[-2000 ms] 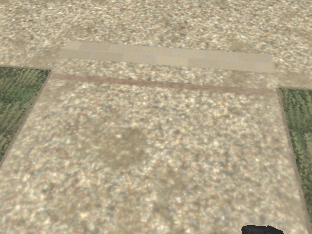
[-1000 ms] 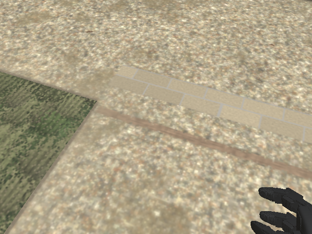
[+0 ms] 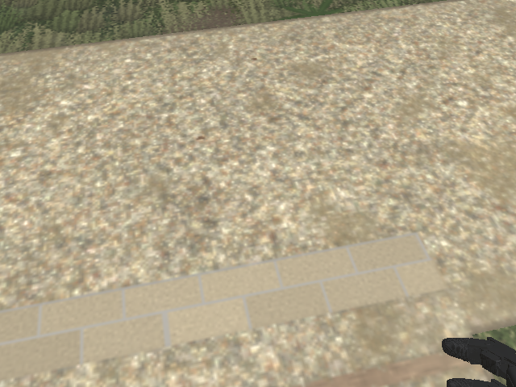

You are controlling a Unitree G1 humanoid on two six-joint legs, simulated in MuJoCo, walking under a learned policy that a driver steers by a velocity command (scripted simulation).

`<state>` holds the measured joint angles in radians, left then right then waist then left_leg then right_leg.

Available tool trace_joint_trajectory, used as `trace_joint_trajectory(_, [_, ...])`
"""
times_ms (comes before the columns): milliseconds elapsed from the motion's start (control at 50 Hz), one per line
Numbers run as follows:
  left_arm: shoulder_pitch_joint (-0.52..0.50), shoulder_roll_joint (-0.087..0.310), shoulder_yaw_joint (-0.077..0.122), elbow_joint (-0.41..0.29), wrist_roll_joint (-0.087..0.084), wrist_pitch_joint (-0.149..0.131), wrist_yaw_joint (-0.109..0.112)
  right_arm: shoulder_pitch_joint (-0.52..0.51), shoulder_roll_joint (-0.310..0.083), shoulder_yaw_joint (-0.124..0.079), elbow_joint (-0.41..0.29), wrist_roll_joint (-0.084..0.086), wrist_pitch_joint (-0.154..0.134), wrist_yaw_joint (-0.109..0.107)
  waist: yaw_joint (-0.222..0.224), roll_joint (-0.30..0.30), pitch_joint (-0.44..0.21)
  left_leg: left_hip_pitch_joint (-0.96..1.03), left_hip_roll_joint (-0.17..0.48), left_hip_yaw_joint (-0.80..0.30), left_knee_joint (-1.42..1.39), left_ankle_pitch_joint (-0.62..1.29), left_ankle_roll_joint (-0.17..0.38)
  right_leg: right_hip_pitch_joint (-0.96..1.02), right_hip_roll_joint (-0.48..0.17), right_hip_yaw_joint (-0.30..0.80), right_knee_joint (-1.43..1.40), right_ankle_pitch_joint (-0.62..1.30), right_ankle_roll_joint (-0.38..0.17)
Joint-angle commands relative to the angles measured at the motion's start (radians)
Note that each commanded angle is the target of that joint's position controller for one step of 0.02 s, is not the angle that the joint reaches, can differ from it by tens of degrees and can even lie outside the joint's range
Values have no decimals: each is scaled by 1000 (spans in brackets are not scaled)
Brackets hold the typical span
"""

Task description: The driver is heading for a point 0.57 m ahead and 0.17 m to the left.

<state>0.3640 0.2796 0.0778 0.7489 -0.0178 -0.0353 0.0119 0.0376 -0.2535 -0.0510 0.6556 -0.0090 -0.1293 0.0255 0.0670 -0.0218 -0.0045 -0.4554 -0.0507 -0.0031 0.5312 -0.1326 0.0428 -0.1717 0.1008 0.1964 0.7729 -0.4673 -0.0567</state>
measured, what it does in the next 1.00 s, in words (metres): walks ahead, turning left: right foot, then left foot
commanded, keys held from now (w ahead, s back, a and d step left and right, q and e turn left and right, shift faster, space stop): w+q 0.78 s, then no key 0.22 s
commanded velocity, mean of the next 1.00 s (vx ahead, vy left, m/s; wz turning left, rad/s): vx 0.46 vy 0.00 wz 0.38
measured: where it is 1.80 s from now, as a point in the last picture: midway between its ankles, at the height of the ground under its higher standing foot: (236, 356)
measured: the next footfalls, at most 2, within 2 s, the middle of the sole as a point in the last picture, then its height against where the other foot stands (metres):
right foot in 0.40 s outside the picture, level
left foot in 0.88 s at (188, 365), level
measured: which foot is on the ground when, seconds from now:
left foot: down 0.00-0.40, up 0.42-0.86, down 0.88-1.00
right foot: up 0.00-0.38, down 0.40-0.88, up 0.90-1.00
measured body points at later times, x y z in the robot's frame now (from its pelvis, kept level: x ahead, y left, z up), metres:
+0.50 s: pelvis +0.25 -0.02 +0.01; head +0.27 -0.02 +0.46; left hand +0.40 +0.27 -0.05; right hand +0.36 -0.28 -0.11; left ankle +0.13 +0.10 -0.65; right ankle +0.31 -0.12 -0.72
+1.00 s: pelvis +0.45 +0.11 +0.00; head +0.49 +0.15 +0.45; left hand +0.37 +0.40 -0.12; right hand +0.74 -0.01 -0.08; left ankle +0.49 +0.23 -0.72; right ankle +0.40 -0.08 -0.63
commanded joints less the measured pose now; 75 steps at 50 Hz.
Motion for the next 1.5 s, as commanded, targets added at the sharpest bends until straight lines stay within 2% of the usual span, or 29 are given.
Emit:
trace_joint_trajectory(20, [19, 131, 13, -98, -9, -40, -5, 314, -166, -60, 19, 36, 11, -1, -148, 213, -194, 722, 404, -739, -230, -309, 293, -638, -59, -24, 547, -59, 37])
trace_joint_trajectory(60, [-147, 114, 7, -140, 13, -51, -8, 220, -127, -40, 2, 17, 32, -3, -125, 68, -7, 465, 316, -538, -271, -206, 239, -637, -128, -85, 471, 80, 36])
trace_joint_trajectory(80, [-159, 105, 11, -148, 28, -55, -6, 201, -115, -33, -3, 12, 32, -4, -100, 65, 9, 390, 281, -486, -287, -105, 223, -589, -155, -87, 396, 123, 41])
trace_joint_trajectory(200, [-246, 15, -24, -169, 34, -60, -10, 216, -173, -49, 28, 29, 48, -28, -87, 115, -16, 194, 173, -282, -307, 143, 200, -362, -131, -162, -11, 286, 99])
trace_joint_trajectory(300, [-373, 52, -16, -196, 9, -74, -25, 313, -186, -54, 56, 42, 70, -34, -131, 114, -14, 206, 185, -344, -251, 29, 171, -246, -84, -133, -219, 429, 105])
trace_joint_trajectory(360, [-320, 83, 6, -187, 4, -85, -25, 313, -174, -53, 51, 42, 80, -38, -79, 128, -32, 208, 169, -398, -161, -40, 130, -93, -81, -134, -319, 394, 68])
trace_joint_trajectory(380, [-247, 102, 18, -173, 9, -87, -20, 306, -148, -46, 43, 38, 79, -38, -40, 128, -61, 171, 134, -381, -83, -31, 101, 26, -109, -126, -340, 377, 42])
trace_joint_trajectory(400, [-104, 154, 35, -160, 24, -88, -9, 284, -93, -28, 21, 27, 72, -35, 30, 53, -160, 65, 80, -307, 151, -90, 58, 237, -255, 3, -336, 337, -20])
trace_joint_trajectory(420, [-4, 241, 56, -136, 37, -71, -4, 385, -36, -8, -6, 41, 59, -37, 16, -225, -283, -214, -29, -150, 447, -382, -1, 508, -487, 353, -391, 194, -168])
trace_joint_trajectory(440, [22, 194, 51, -116, 24, -64, -11, 386, -116, -23, -6, 55, 57, -42, 24, -254, -247, -370, 28, -132, 631, -454, -21, 489, -537, 544, -456, -23, -211])
trace_joint_trajectory(480, [-60, 103, 21, -125, 22, -60, -9, 272, -162, -42, -13, 40, 70, -41, 18, -96, -67, -392, 93, -122, 720, -292, -31, 296, -447, 312, -489, 51, -151])
trace_joint_trajectory(540, [-149, 56, 5, -108, 32, -63, -13, 241, -117, -42, -29, 36, 88, -28, -45, -107, 24, -303, 149, -110, 656, -182, -41, 89, -361, 83, -564, 285, -118])
trace_joint_trajectory(660, [-134, 120, 27, -44, 27, -72, -6, 136, -72, -20, -65, 29, 99, -7, -42, -50, 31, -285, 165, -78, 425, 30, -66, 74, -351, -148, -608, 516, -124])
trace_joint_trajectory(800, [-66, 194, 45, 15, -5, -47, -4, -44, -84, -14, -137, 30, 95, 29, 0, -36, 82, -184, 124, 12, 133, 53, 0, 164, -378, -285, -553, 631, -73])
trace_joint_trajectory(840, [-65, 223, 51, 23, -16, -32, 2, 23, -118, -34, -135, 14, 93, 31, -55, -63, 20, -24, 45, 70, 78, -18, 37, 186, -364, -319, -389, 1016, -46])
trace_joint_trajectory(860, [-72, 220, 47, 24, -20, -27, 6, 163, -155, -57, -98, 10, 91, 27, -133, -47, -57, 173, -2, 88, -8, 78, 66, 154, -328, -351, -220, 1092, -16])
trace_joint_trajectory(880, [-47, 187, 33, 19, -6, -34, 8, 281, -216, -82, -69, 8, 95, 10, -185, -7, -131, 424, 25, 25, -17, 282, 95, -5, -280, -372, -8, 946, 31])
trace_joint_trajectory(900, [24, 65, -8, -18, 65, -46, -4, 325, -317, -89, -67, 2, 103, -14, -117, 292, -253, 772, 314, -327, 92, 829, 213, -360, -151, -377, 381, -52, 99])
trace_joint_trajectory(920, [93, 103, -23, 3, 30, -60, -17, 324, -291, -68, -103, -5, 97, -6, -137, 287, -527, 890, 503, -675, -24, 753, 392, -460, -86, -156, 621, -265, 120])
trace_joint_trajectory(940, [-11, 187, 4, 9, -11, -55, -19, 313, -228, -55, -91, -6, 98, 2, -178, 129, -461, 796, 430, -539, -56, 723, 343, -476, -140, -101, 638, -173, 115])
trace_joint_trajectory(960, [-82, 165, -5, -21, -19, -50, -13, 250, -196, -45, -78, 8, 93, 2, -150, 111, -304, 671, 376, -403, -64, 684, 296, -533, -177, -135, 571, -104, 109])
trace_joint_trajectory(1000, [-111, 150, -6, -13, 10, -27, 11, 152, -145, -26, -73, 10, 88, -3, -84, 51, -168, 408, 309, -300, -126, 635, 245, -447, -222, -135, 455, -6, 114])
trace_joint_trajectory(1080, [-43, 97, -13, 14, 21, 14, 26, 77, -136, -23, -47, -13, 71, -7, -8, 82, -147, 176, 265, -167, -207, 657, 237, -251, -207, -148, 280, 96, 131])
trace_joint_trajectory(1260, [-183, 81, -18, 3, 27, 36, 20, 82, -105, -4, 45, -7, 103, -17, -46, 113, -69, 136, 219, -174, -225, 16, 166, -76, -171, -159, -200, 271, 96])
trace_joint_trajectory(1300, [-181, 103, -17, 1, 47, 30, 18, 128, -66, 12, 69, -9, 102, -16, -48, 63, -54, 105, 153, -162, -173, -118, 81, 33, -213, -111, -337, 458, 65])
trace_joint_trajectory(1320, [-193, 158, -8, -11, 46, 30, 23, 188, -70, 10, 80, -22, 96, -14, -98, -30, -54, 72, 89, -120, -126, -198, 41, 65, -272, -67, -320, 566, 34])
trace_joint_trajectory(1340, [-222, 159, -2, 6, 34, 34, 20, 216, -58, 11, 88, -16, 99, -18, -126, -133, -53, 118, 40, -53, -126, -205, 10, -20, -258, -70, -326, 364, 3])
trace_joint_trajectory(1380, [-237, 74, -22, 6, 38, 28, 9, 128, -93, 3, 83, -13, 115, -29, -80, -79, -16, 188, 47, -44, -96, -140, -3, -118, -211, -92, -360, 218, 31])
trace_joint_trajectory(1500, [-209, 77, -25, 47, 28, 9, 14, 132, -78, 1, 114, -5, 125, -37, -66, -23, -42, 219, 70, -62, -79, 21, 10, -44, -181, -128, -304, 411, 52])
